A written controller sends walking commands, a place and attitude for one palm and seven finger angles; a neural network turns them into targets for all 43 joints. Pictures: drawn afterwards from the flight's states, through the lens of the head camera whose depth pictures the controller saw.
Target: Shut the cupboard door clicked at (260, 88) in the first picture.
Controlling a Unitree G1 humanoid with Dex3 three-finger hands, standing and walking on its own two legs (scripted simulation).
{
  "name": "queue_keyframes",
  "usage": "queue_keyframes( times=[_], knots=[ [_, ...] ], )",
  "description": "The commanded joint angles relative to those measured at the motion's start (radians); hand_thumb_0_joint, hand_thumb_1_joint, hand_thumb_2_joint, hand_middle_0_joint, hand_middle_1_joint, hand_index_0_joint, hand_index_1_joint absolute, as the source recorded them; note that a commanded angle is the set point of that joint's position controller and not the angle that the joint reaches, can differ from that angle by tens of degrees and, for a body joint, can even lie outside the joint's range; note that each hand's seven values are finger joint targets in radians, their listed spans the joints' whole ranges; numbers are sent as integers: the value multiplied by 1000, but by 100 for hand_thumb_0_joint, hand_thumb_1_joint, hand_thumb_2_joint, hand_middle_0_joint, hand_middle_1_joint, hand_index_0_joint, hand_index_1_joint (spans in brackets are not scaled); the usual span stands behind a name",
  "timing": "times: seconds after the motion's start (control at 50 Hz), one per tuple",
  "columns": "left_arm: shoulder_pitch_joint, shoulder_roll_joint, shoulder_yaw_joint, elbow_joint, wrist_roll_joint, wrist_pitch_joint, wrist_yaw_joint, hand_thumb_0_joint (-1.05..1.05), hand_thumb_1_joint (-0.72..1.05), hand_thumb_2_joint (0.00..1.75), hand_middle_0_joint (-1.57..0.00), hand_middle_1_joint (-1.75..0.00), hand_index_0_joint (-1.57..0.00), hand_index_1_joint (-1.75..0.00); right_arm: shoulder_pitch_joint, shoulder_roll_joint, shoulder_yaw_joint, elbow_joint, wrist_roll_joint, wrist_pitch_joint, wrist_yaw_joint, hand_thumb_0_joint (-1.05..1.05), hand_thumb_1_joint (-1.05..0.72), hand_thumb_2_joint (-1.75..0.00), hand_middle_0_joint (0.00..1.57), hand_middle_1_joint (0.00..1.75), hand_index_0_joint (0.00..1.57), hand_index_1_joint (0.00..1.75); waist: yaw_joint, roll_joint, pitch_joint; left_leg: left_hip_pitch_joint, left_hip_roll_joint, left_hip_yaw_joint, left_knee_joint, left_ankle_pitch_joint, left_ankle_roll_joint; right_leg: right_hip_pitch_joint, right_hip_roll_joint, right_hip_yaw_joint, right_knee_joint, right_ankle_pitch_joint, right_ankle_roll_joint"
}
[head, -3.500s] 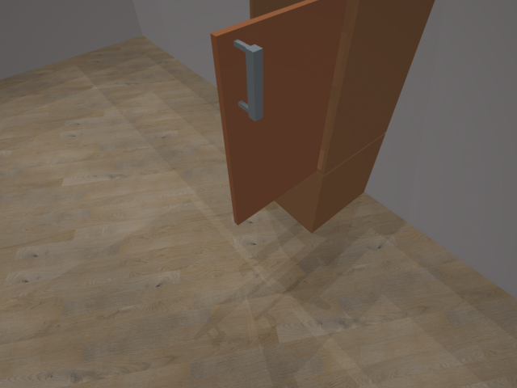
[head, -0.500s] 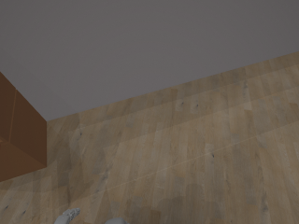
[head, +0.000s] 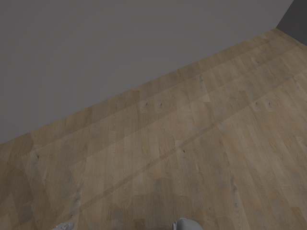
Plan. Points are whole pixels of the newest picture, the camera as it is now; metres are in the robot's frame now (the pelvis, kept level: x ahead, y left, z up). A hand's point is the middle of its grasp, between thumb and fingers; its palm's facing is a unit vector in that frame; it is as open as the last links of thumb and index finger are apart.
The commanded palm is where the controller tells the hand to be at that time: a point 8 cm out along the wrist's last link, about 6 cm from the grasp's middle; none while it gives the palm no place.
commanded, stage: walk around to get in front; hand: left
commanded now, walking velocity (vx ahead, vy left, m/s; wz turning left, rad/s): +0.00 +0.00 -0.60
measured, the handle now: out of the picture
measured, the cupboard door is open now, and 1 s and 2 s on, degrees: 90 90 90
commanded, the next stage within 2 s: none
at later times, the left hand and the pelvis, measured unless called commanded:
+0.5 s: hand (105, 219) +0.16 +0.15 -0.18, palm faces -0.28 -0.94 -0.21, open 7.4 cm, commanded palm none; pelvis +0.03 -0.02 -0.01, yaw -18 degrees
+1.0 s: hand (136, 190) +0.24 +0.06 -0.16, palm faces -0.54 -0.80 -0.26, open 7.4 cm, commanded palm none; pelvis +0.05 -0.06 -0.01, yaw -35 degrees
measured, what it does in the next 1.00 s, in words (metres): steps on the spot, turning right: right foot, then left foot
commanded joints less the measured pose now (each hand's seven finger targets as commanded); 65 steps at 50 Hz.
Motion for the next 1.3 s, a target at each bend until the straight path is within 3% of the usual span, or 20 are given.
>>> queue_keyframes(
  times=[0.0, 0.1, 0.12, 0.14, 0.18, 0.24, 0.46, 0.52, 0.7, 0.82, 0.84, 0.86, 0.88, 0.98, 1.12, 1.18, 1.2, 1.22, 1.24, 1.28],
  knots=[
    [-59, 23, -2, -102, -2, -34, -9, 0, 90, 90, -20, -30, -20, -30, 102, -233, -76, -23, -4, -15, -10, 0, -90, -90, 20, 30, 20, 30, -62, 238, -160, 218, 216, -65, -79, 608, 100, 14, -7, -60, -198, 11, -13],
    [26, 57, 5, -78, -2, -49, -4, 0, 90, 90, -20, -30, -20, -30, 66, -252, -85, -24, 5, -6, 5, 0, -90, -90, 20, 30, 20, 30, -9, 219, -148, 90, 215, -1, 56, 489, 31, 275, 8, -91, -544, 217, -59],
    [119, 127, 20, -51, 4, -58, 6, 0, 90, 90, -20, -30, -20, -30, 44, -223, -83, -40, 17, -4, 10, 0, -90, -90, 20, 30, 20, 30, 43, 51, -190, -56, 168, 45, 226, 332, -22, 473, -91, 35, -658, 427, -101],
    [193, 259, 48, -30, 14, -71, 27, 0, 90, 90, -20, -30, -20, -30, -16, -128, -55, -101, 25, -2, 16, 0, -90, -90, 20, 30, 20, 30, 86, -339, -182, -352, -14, 92, 512, -312, -85, 589, -383, 443, -716, 807, -221],
    [170, 243, 43, -26, -10, -62, 48, 0, 90, 90, -20, -30, -20, -30, -18, -151, -52, -96, 27, 21, 8, 0, -90, -90, 20, 30, 20, 30, 68, -206, -145, -381, 13, -121, 670, -318, -69, 470, -394, 373, -713, 690, -311],
    [36, 154, 20, -66, -7, -65, 58, 0, 90, 90, -20, -30, -20, -30, -42, -153, -58, -61, 20, 27, 12, 0, -90, -90, 20, 30, 20, 30, 7, -192, -109, -344, 6, -130, 648, -167, -90, 359, -246, 275, -696, 669, -250],
    [-4, 159, 25, -65, -5, -55, 46, 0, 90, 90, -20, -30, -20, -30, 44, -132, -55, -31, 30, 2, 1, 0, -90, -90, 20, 30, 20, 30, -46, -138, -163, 26, -87, -85, 20, 26, -72, 209, -155, 347, -595, 568, -182],
    [-8, 67, 5, -110, -14, -48, 32, 0, 90, 90, -20, -30, -20, -30, 138, -306, -84, -28, 2, -17, -13, 0, -90, -90, 20, 30, 20, 30, -78, 321, -189, 225, 398, -511, -209, 383, 152, -97, 59, 70, -52, -181, -33],
    [-39, 20, 2, -97, -2, -31, -7, 0, 90, 90, -20, -30, -20, -30, 96, -222, -71, -33, -4, -16, -14, 0, -90, -90, 20, 30, 20, 30, -52, 243, -153, 200, 209, -75, -97, 581, 96, -20, -12, -42, -112, 4, -9],
    [3, 39, 7, -83, 4, -51, -20, 0, 90, 90, -20, -30, -20, -30, 77, -247, -82, -22, -6, -8, 13, 0, -90, -90, 20, 30, 20, 30, -21, 181, -122, 34, 228, -34, -57, -21, 46, 255, 14, -126, -517, 84, -53],
    [105, 86, 22, -48, 8, -59, -14, 0, 90, 90, -20, -30, -20, -30, 49, -229, -80, -31, 2, -10, 19, 0, -90, -90, 20, 30, 20, 30, 38, 68, -141, -113, 175, 20, 93, -110, 6, 449, -22, -56, -635, 100, -86],
    [221, 221, 50, -13, 17, -77, 3, 0, 90, 90, -20, -30, -20, -30, -7, -146, -59, -76, 20, -10, 30, 0, -90, -90, 20, 30, 20, 30, 106, -323, -146, -403, 19, 138, 413, -331, -62, 632, -298, 377, -809, -18, -198],
    [292, 278, 60, 7, -5, -76, 25, 0, 90, 90, -20, -30, -20, -30, -134, -157, -47, -138, 11, -4, 33, 0, -90, -90, 20, 30, 20, 30, 162, -344, -97, -544, -24, -18, 601, -425, -70, 574, -420, 597, -869, 18, -293],
    [89, 132, 21, -35, -2, -111, 40, 0, 90, 90, -20, -30, -20, -30, -78, -158, -68, -77, 1, -8, 53, 0, -90, -90, 20, 30, 20, 30, 4, -177, -37, -398, 25, -117, 566, -65, -84, 317, -239, 311, -857, 98, -242],
    [137, 166, 27, 9, 2, -123, 21, 0, 90, 90, -20, -30, -20, -30, -92, -113, -56, -80, 11, -44, 57, 0, -90, -90, 20, 30, 20, 30, 17, -123, -82, -210, -65, -50, 174, -18, -81, 345, -196, 296, -787, 213, -243],
    [88, 144, 26, 10, -2, -119, 17, 0, 90, 90, -20, -30, -20, -30, 30, -146, -63, -38, 12, -64, 41, 0, -90, -90, 20, 30, 20, 30, -54, -78, -95, 94, -83, -34, -21, 63, -70, 169, -142, 269, -677, 160, -194],
    [75, 94, 16, -2, -4, -118, 12, 0, 90, 90, -20, -30, -20, -30, 152, -206, -75, 4, 7, -73, 25, 0, -90, -90, 20, 30, 20, 30, -111, 53, -146, 290, -13, -110, -82, 8, -47, 60, -68, 208, -497, 170, -155],
    [110, 21, 2, -19, -18, -116, 3, 0, 90, 90, -20, -30, -20, -30, 286, -325, -102, 30, -17, -83, 15, 0, -90, -90, 20, 30, 20, 30, -153, 358, -246, 465, 295, -494, -176, -153, 58, -145, 68, 41, -149, -69, -89],
    [49, 32, -1, -53, -10, -121, 4, 0, 90, 90, -20, -30, -20, -30, 354, -333, -95, 38, -18, -75, 7, 0, -90, -90, 20, 30, 20, 30, -175, 323, -234, 420, 421, -667, -277, -215, 147, -218, 49, 66, 94, -143, -92],
    [-4, 40, 2, -48, 6, -125, -2, 0, 90, 90, -20, -30, -20, -30, 233, -247, -72, 4, -15, -77, 15, 0, -90, -90, 20, 30, 20, 30, -115, 116, -91, 222, 378, -539, -283, -125, 160, -262, -57, 80, 244, 3, -92]
  ],
)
